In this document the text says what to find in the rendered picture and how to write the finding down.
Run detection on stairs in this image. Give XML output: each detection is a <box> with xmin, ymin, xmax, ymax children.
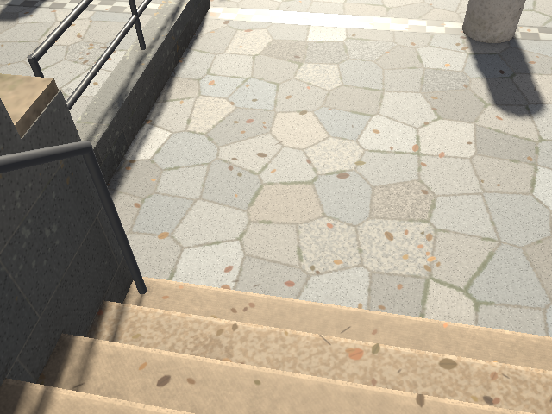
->
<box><xmin>0</xmin><ymin>277</ymin><xmax>552</xmax><ymax>414</ymax></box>

